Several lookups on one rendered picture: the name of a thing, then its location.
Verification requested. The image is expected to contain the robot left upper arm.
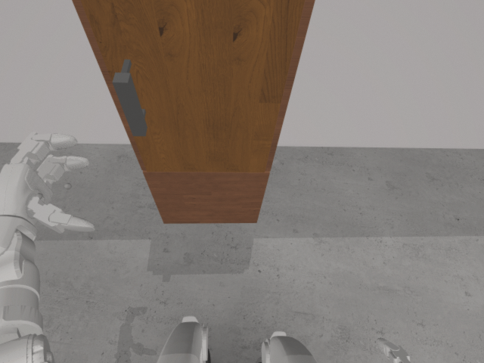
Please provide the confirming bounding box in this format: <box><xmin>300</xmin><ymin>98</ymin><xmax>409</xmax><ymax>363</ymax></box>
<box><xmin>0</xmin><ymin>334</ymin><xmax>55</xmax><ymax>363</ymax></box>

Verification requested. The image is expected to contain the right robot shin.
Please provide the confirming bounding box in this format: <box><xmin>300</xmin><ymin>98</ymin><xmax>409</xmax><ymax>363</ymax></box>
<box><xmin>270</xmin><ymin>331</ymin><xmax>286</xmax><ymax>340</ymax></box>

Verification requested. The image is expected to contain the robot left hand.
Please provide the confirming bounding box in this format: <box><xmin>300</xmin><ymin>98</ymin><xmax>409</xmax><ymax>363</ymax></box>
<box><xmin>0</xmin><ymin>132</ymin><xmax>95</xmax><ymax>234</ymax></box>

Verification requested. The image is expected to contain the robot right hand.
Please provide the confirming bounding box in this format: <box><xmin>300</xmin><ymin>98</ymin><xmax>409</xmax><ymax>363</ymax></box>
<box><xmin>377</xmin><ymin>337</ymin><xmax>410</xmax><ymax>363</ymax></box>

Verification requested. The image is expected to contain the handle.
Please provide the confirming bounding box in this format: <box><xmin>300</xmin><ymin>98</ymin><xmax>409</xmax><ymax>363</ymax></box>
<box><xmin>112</xmin><ymin>59</ymin><xmax>147</xmax><ymax>136</ymax></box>

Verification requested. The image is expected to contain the cupboard door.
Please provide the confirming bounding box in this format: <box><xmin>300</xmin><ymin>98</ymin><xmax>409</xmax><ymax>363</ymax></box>
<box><xmin>81</xmin><ymin>0</ymin><xmax>305</xmax><ymax>172</ymax></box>

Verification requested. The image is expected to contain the robot left forearm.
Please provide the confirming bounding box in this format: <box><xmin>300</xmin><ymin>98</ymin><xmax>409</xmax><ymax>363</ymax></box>
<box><xmin>0</xmin><ymin>215</ymin><xmax>43</xmax><ymax>344</ymax></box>

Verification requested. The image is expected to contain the right robot thigh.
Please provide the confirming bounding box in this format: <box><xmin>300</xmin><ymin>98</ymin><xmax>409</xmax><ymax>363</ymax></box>
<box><xmin>262</xmin><ymin>336</ymin><xmax>317</xmax><ymax>363</ymax></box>

